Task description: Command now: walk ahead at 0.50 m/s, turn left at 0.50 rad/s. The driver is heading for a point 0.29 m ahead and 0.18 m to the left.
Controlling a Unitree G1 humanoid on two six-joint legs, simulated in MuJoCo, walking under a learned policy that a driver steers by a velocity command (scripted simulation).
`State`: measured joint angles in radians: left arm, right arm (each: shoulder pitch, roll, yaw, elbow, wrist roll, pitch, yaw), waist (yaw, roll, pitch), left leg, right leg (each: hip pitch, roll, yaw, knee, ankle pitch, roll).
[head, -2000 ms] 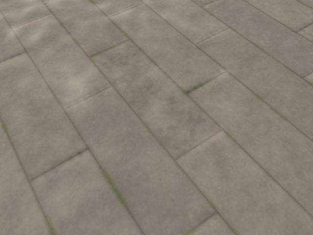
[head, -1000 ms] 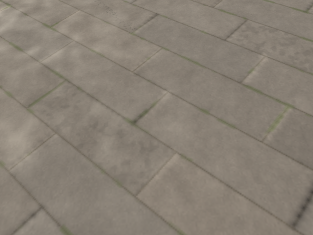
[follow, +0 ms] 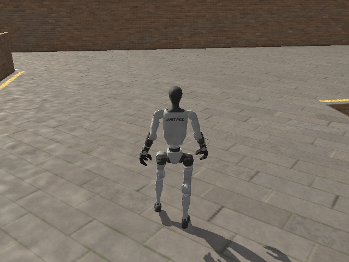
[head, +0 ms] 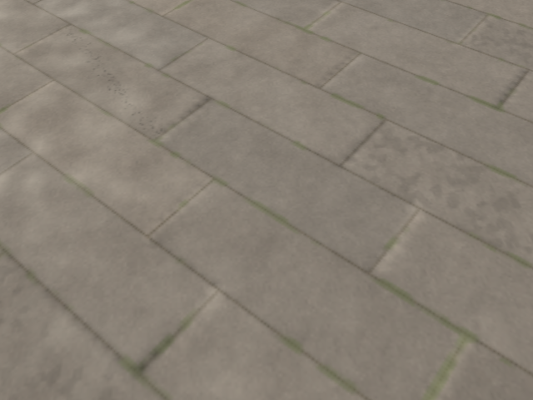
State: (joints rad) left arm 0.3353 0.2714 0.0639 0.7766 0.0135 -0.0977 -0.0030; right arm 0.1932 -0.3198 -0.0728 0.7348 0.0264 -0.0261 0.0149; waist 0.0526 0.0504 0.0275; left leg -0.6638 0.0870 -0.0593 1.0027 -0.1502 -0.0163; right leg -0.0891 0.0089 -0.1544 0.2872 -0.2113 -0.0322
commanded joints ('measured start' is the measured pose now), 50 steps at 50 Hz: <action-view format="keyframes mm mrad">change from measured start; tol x32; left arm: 1 -77 151 39 -67 -4 -15 13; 50 -229 93 3 21 -7 68 17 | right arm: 1 -41 2 10 -76 -4 -8 19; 50 -1 -40 24 177 -30 44 -39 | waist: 1 -21 -101 24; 9 -15 -122 30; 14 -138 139 -492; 50 -60 -62 -85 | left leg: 1 -28 29 -9 -158 136 2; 11 353 -147 181 -420 -12 156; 14 1087 326 -698 -576 460 483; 21 463 130 -124 -694 740 311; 37 414 -78 0 -575 -135 50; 50 468 -54 -11 -581 78 47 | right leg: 1 22 -269 96 -154 270 -142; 11 140 -267 -73 311 925 -53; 14 -568 26 195 1154 -477 92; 33 -199 -68 184 218 98 62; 36 47 -219 325 179 622 -56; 50 -37 -89 230 192 356 -21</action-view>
